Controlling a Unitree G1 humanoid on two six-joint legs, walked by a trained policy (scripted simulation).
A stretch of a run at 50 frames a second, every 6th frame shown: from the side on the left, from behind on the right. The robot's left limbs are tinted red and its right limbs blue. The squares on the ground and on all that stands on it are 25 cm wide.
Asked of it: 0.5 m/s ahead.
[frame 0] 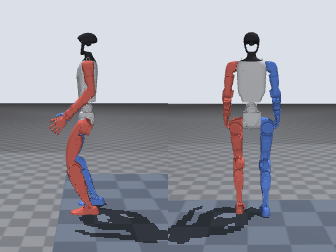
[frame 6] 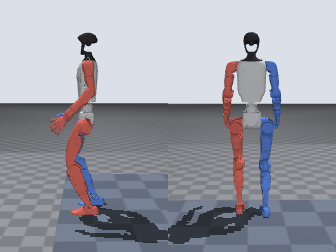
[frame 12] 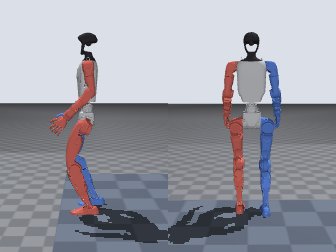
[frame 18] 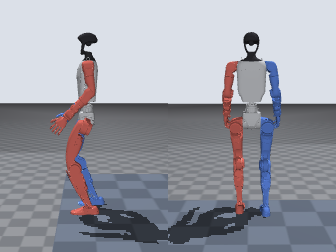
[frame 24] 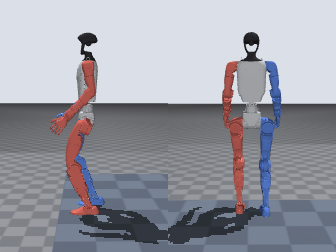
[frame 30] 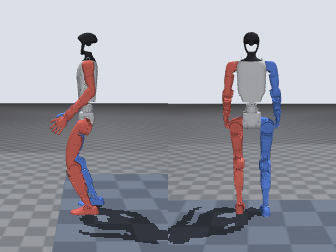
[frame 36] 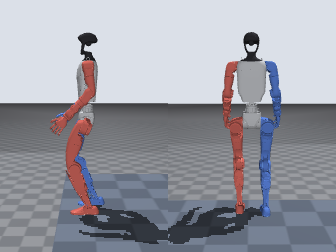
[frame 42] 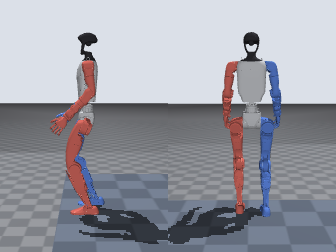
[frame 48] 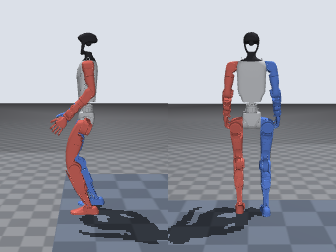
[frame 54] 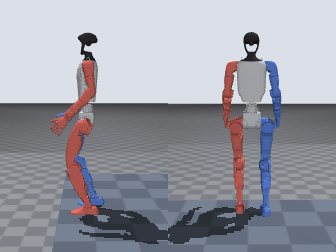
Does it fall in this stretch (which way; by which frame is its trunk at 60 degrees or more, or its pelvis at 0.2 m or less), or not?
no
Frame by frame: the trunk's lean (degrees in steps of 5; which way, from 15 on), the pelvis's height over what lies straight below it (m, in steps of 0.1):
0: 0, 0.8
6: 0, 0.8
12: 0, 0.8
18: 0, 0.8
24: 0, 0.8
30: 0, 0.8
36: 0, 0.8
42: 0, 0.8
48: 0, 0.8
54: 0, 0.8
